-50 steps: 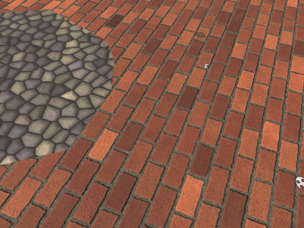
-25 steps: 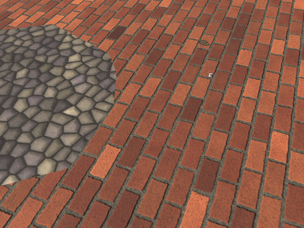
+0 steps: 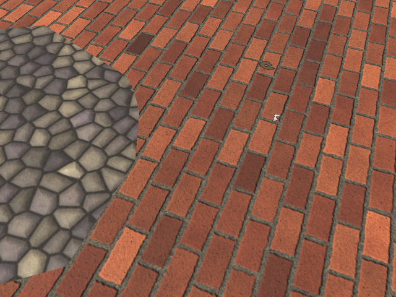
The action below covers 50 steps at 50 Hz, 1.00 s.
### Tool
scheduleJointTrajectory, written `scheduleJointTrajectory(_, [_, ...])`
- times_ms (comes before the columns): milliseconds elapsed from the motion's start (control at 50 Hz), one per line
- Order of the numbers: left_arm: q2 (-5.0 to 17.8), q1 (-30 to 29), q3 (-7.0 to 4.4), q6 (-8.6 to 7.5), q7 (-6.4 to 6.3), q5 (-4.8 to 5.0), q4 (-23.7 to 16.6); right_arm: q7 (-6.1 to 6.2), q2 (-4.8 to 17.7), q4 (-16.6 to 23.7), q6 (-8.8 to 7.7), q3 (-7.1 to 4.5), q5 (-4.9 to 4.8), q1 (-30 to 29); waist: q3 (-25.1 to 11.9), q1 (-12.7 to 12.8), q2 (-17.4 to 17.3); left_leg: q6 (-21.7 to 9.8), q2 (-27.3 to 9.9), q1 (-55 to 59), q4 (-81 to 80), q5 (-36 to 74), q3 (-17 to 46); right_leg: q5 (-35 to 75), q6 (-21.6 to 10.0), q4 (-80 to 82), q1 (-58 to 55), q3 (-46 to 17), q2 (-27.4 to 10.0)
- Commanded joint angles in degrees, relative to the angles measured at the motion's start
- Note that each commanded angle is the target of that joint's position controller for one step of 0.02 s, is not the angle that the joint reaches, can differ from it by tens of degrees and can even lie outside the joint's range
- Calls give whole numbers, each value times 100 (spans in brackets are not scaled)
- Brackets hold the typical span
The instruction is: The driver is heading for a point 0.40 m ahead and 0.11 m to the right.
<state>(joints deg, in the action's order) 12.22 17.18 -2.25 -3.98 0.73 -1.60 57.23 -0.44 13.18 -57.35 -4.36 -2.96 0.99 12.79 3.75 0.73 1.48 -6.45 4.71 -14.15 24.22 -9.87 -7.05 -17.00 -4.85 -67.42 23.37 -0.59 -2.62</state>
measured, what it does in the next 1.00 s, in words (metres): walks ahead: right foot, then left foot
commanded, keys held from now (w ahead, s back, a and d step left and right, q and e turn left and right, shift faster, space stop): w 0.04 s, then w+e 0.24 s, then e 0.04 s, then no key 0.68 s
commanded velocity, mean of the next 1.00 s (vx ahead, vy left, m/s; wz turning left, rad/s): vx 0.25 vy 0.00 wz -0.16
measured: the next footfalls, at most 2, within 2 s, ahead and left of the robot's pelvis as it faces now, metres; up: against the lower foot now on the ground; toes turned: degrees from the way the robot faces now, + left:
right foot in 0.38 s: +0.38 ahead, -0.10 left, +0.00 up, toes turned -11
left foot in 0.84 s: +0.43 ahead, +0.08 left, +0.00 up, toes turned -8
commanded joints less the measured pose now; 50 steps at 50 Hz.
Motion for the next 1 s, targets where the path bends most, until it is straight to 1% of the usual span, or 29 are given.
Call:
scheduleJointTrajectory(20, [198, 482, -61, 120, 87, -62, -155, 25, 312, 23, -197, -3, -23, 437, -75, 187, -360, -671, -1635, 212, -1694, 610, 1695, 254, 114, 194, 561, -104, -353])
scheduleJointTrajectory(80, [252, -224, -65, 201, 125, -45, -400, 45, 491, -51, -223, -25, -18, 773, 121, 90, -350, -566, -1524, 460, -1903, 857, 1228, 878, 230, 746, 1226, 47, -444])
scheduleJointTrajectory(160, [192, -1102, -9, 168, 155, 51, -713, 67, 401, -114, -237, 35, -15, 1124, 249, -134, -389, -263, -1374, 801, -1877, 1742, 580, 1666, 233, 1904, 1431, 148, -244])
scheduleJointTrajectory(260, [128, -1898, 72, 130, 174, 34, -1024, 176, 408, -262, -224, 78, 18, 1592, 304, -383, -424, -123, -1590, 1722, -1642, 2855, 113, 1824, 27, 3043, 1337, 615, 16])
scheduleJointTrajectory(280, [150, -1926, 66, 117, 173, 26, -1062, 202, 437, -281, -209, 76, 32, 1616, 280, -359, -439, -100, -1651, 1948, -1460, 3310, 29, 1648, -51, 3184, 1271, 690, 95])
scheduleJointTrajectory(320, [219, -1533, 26, 77, 135, -30, -981, 286, 567, -256, -167, 53, 34, 1476, 56, -137, -567, 17, -1666, 2216, -544, 5423, -187, 1162, -224, 3338, 741, 968, 474])
scheduleJointTrajectory(340, [279, -1021, -10, 38, 98, -60, -817, 323, 603, -263, -134, 42, 38, 1456, -203, 45, -635, 57, -1657, 2210, 177, 6161, -194, 971, -326, 3417, 226, 1023, 702])
scheduleJointTrajectory(360, [397, -277, -76, -27, 63, -87, -576, 331, 655, -255, -101, 35, 30, 1418, -563, 315, -701, 81, -1634, 2072, 1109, 6024, -157, 1167, -455, 3760, -531, 904, 809])
scheduleJointTrajectory(380, [565, 409, -153, -102, 30, -184, -376, 312, 673, -189, -96, 42, -61, 1245, -888, 703, -665, 162, -1492, 1366, 2284, 4838, -277, 2147, -644, 4308, -1660, 579, 540])
scheduleJointTrajectory(400, [1185, 922, -306, -112, -23, -268, -297, 272, 327, 73, -128, 121, -126, 1384, -1650, 678, 298, 320, -955, -179, 4326, 856, -432, 5137, -1148, 3592, -3421, -929, -1087])
scheduleJointTrajectory(420, [1373, 1011, -361, -49, -16, -27, -271, 227, 151, 46, -89, 140, -372, 2060, -2785, 397, 892, 476, -93, -1620, 6028, -2791, 308, 7352, -2318, 3685, -4808, -3044, -2448])
scheduleJointTrajectory(440, [1171, 678, -336, 39, -41, 163, -377, 227, 510, 63, -33, 40, -194, 1538, -2407, 373, -216, 462, -471, -1673, 5909, -2043, 937, 6635, -2049, 4057, -3977, -2322, -2048])
scheduleJointTrajectory(460, [861, 27, -241, 53, -67, 180, -454, 204, 381, 238, -44, 61, -144, 1020, -1433, 239, -9, 467, -631, -1889, 5496, -1688, 911, 5843, -1774, 4430, -3070, -1773, -1780])
scheduleJointTrajectory(480, [543, -334, -154, 75, -91, 163, -474, 193, 319, 229, -18, 62, -78, 928, -870, 17, -226, 501, -789, -1791, 5001, -1513, 889, 4973, -1489, 4825, -2313, -1396, -1519])
scheduleJointTrajectory(500, [391, -350, -93, 59, -115, 188, -451, 193, 384, 241, 80, 13, 67, 771, -467, -53, -345, 525, -868, -1388, 4604, -1329, 872, 5055, -1231, 5015, -1582, -1023, -1259])
scheduleJointTrajectory(520, [341, -357, -54, 45, -125, 161, -393, 180, 205, 189, 207, 35, 125, 999, -462, -224, -237, 559, -854, -952, 4312, -1231, 839, 5042, -1124, 5108, -1172, -752, -1105])
scheduleJointTrajectory(560, [464, -363, -52, -28, -117, 76, -363, 158, -22, 95, 350, 69, 93, 1232, -616, -391, -130, 609, -740, -557, 3925, -1007, 752, 5395, -1043, 5132, -850, -384, -904])
scheduleJointTrajectory(620, [521, -346, -10, -67, -91, 33, -296, 180, 23, 86, 429, 55, 54, 1081, -711, -427, 175, 655, -743, -574, 3028, -651, 686, 5374, -847, 5090, -976, -78, -713])
scheduleJointTrajectory(660, [509, -256, 17, -20, -98, 29, -238, 215, 69, 127, 466, 60, 39, 754, -712, -300, 339, 659, -744, -508, 2431, -470, 630, 4759, -694, 5102, -1046, -52, -626])
scheduleJointTrajectory(720, [521, -118, 36, 75, -134, -1, -154, 266, 98, 130, 522, 74, 5, 442, -657, -140, 425, 662, -729, -320, 1851, -484, 613, 3469, -678, 5186, -1066, -273, -716])
scheduleJointTrajectory(760, [486, -102, 57, 138, -171, -17, -111, 301, 94, 98, 523, 91, 1, 337, -506, -74, 407, 644, -721, -164, 1416, -703, 624, 2634, -726, 5187, -1021, -504, -810])
scheduleJointTrajectory(800, [461, -204, 78, 188, -214, 27, -86, 331, 21, 3, 486, 129, 4, 449, -362, -175, 285, 580, -687, 219, 493, -519, 590, 2063, -636, 5009, -953, -649, -801])
scheduleJointTrajectory(820, [450, -190, 83, 200, -229, 56, -61, 347, 23, -53, 436, 157, 26, 552, -301, -243, 95, 547, -797, 624, -234, 170, 723, 1775, -439, 4914, -804, -686, -729])
scheduleJointTrajectory(840, [348, -49, 107, 191, -231, 64, -55, 367, 217, -136, 363, 135, 72, 745, -379, -168, -176, 486, -1218, 1041, -408, 832, 1162, 1428, -221, 4750, -658, -678, -554])
scheduleJointTrajectory(860, [208, 475, 99, 195, -208, 121, 14, 360, 521, -130, 312, 100, 48, 571, -314, 272, -700, 281, -1620, 992, -291, 1658, 1608, 782, -60, 4764, -615, -383, -83])
scheduleJointTrajectory(880, [108, 557, 132, 248, -220, 122, 177, 298, 283, -182, 313, 146, -38, 383, -285, 237, -902, 180, -1601, 345, -378, 1185, 1592, 444, 25, 4981, -1229, -251, 63])
scheduleJointTrajectory(900, [272, 356, 95, 280, -242, 119, 214, 253, 37, -166, 296, 205, -33, 321, -86, 128, -653, 299, -1371, 107, -475, 780, 1430, 674, 44, 4986, -1423, -342, 0])
scheduleJointTrajectory(940, [352, 118, 66, 299, -246, 118, 205, 276, 74, -259, 296, 204, -38, 408, -84, 29, -650, 408, -1136, 180, -541, 654, 1245, 1058, 33, 4932, -1562, -396, -115])
scheduleJointTrajectory(1000, [216, 131, 112, 289, -250, 116, 307, 309, 66, -378, 293, 205, -59, 526, -135, 5, -411, 372, -1131, 467, -552, 809, 1232, 1130, 82, 4990, -1512, -395, -168])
